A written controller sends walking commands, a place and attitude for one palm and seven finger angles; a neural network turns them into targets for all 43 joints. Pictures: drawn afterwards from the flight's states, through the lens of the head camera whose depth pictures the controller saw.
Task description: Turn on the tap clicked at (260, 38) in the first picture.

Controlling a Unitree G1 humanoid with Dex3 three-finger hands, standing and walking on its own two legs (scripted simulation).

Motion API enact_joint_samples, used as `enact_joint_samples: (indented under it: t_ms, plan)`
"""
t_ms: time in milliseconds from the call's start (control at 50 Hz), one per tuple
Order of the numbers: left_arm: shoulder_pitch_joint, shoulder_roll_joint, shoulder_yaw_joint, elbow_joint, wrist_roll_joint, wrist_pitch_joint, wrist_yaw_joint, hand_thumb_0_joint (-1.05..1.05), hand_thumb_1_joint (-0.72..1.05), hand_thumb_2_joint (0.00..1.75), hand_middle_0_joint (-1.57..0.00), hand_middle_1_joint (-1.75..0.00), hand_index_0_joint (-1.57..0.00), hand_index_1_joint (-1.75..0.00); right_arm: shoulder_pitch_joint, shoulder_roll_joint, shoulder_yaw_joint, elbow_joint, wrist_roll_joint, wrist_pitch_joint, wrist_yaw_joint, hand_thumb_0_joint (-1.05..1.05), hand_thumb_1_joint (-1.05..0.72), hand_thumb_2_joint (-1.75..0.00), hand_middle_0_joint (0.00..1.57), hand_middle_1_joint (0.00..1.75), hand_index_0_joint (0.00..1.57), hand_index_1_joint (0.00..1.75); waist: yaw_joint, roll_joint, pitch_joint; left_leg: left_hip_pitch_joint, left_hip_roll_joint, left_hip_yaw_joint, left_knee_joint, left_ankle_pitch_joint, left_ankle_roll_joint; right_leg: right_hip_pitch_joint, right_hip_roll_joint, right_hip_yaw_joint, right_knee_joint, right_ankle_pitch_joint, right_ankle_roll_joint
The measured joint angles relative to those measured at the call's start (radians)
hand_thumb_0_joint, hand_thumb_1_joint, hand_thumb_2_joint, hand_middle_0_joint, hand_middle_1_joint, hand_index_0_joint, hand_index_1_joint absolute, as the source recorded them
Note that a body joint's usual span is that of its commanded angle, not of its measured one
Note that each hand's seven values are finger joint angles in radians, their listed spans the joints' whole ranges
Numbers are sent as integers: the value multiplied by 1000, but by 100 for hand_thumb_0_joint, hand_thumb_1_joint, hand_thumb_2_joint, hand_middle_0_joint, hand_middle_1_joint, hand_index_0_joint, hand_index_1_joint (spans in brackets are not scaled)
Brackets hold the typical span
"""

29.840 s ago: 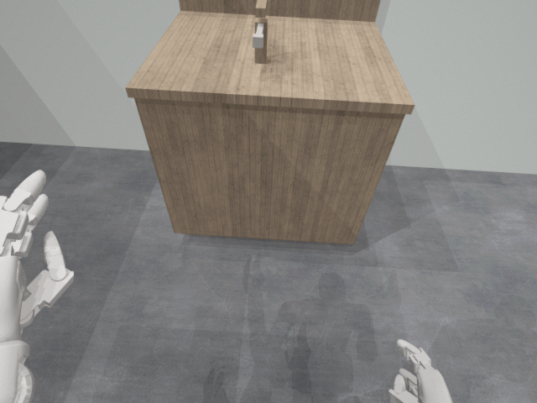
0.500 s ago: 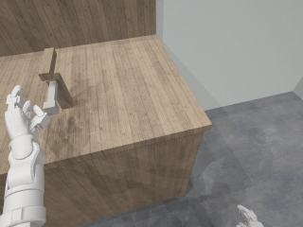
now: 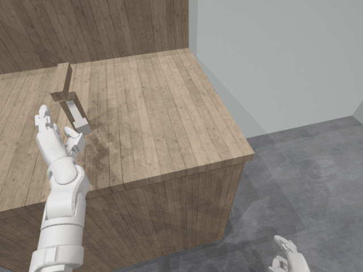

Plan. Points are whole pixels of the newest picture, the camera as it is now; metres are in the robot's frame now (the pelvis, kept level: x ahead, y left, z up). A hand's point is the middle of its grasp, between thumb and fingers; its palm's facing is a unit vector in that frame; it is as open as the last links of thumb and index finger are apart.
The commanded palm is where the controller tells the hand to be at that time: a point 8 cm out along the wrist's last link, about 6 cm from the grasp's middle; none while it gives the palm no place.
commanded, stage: push the lever round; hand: left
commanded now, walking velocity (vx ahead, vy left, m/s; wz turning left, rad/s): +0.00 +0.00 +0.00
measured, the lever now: (82, 127) +0.38 +0.26 +0.14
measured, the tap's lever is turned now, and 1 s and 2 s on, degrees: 19 50 68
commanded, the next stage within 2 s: none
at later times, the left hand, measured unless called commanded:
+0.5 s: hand (95, 130) +0.37 +0.23 +0.13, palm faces +0.73 -0.69 -0.06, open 7.8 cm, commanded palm +0.33 +0.25 +0.13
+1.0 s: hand (108, 120) +0.41 +0.21 +0.13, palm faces +0.79 -0.61 -0.06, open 7.7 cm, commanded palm +0.36 +0.23 +0.13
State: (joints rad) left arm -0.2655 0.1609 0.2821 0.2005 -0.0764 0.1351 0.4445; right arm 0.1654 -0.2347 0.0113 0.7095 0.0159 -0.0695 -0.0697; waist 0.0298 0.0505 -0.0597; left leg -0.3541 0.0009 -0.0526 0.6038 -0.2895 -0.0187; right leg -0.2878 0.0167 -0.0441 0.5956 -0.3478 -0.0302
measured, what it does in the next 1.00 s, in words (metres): stands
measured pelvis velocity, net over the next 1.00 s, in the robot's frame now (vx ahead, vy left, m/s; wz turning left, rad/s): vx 0.00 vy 0.00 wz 0.00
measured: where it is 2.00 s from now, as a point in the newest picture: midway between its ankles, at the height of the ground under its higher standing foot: outside the picture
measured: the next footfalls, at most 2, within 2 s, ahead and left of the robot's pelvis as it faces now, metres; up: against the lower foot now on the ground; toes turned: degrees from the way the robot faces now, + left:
none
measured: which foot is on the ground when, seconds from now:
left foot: down 0.00-1.00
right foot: down 0.00-1.00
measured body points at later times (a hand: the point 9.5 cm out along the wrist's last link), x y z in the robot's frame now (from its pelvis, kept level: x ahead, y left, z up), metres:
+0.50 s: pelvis -0.01 -0.01 +0.00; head -0.01 -0.02 +0.45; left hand +0.33 +0.26 +0.14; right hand +0.15 -0.25 -0.11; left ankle +0.02 +0.13 -0.73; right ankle -0.02 -0.10 -0.73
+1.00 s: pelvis +0.00 +0.00 +0.00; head +0.01 -0.02 +0.45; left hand +0.37 +0.24 +0.14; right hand +0.13 -0.24 -0.13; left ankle +0.02 +0.13 -0.73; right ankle -0.02 -0.10 -0.73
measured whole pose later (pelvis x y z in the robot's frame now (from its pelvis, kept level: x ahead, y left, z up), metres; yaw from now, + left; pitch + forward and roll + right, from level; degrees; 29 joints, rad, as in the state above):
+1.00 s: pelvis +0.00 +0.00 +0.00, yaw +0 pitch +5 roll +0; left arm -0.60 0.05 0.31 0.53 0.03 0.15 0.79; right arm 0.19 -0.22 -0.03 0.78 -0.04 -0.01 -0.01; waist -0.01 0.05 -0.09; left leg -0.44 0.00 -0.06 0.63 -0.29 -0.02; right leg -0.37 0.02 -0.05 0.62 -0.35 -0.04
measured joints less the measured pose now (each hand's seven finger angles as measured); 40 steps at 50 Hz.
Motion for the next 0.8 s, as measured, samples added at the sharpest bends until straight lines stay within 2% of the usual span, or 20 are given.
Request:
enact_joint_samples:
  t_ms: [360,800]
  plan:
    - [-95,-41,-20,80,36,32,131,2,92,91,-16,-15,-15,-15,-10,1,-10,30,-11,38,-2,1,-91,-90,20,30,20,30,-11,-4,-4,-5,4,-11,-7,13,-8,-4,5,-11,-4,8,-8]
    - [-269,-85,13,271,93,0,280,2,90,90,-16,-15,-15,-15,24,9,-33,58,-43,46,35,1,-91,-90,20,30,20,30,-34,-1,-20,-66,5,-10,22,5,-7,-62,6,-10,20,4,-7]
